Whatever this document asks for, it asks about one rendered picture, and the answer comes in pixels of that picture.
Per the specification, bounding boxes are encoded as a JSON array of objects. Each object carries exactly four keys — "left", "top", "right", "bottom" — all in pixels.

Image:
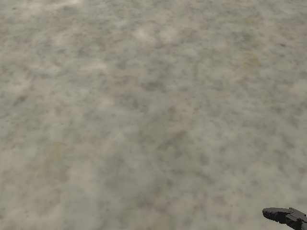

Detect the robot right hand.
[{"left": 262, "top": 207, "right": 307, "bottom": 230}]

